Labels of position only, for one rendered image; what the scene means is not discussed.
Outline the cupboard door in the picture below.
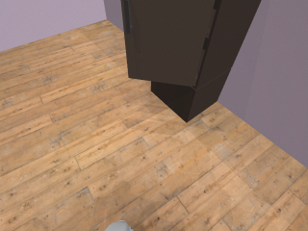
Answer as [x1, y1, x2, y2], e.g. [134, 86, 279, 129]
[120, 0, 216, 87]

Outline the handle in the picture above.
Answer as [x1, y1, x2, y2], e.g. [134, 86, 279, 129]
[123, 0, 133, 34]

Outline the left robot thigh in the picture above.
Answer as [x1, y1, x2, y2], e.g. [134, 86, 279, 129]
[105, 221, 133, 231]

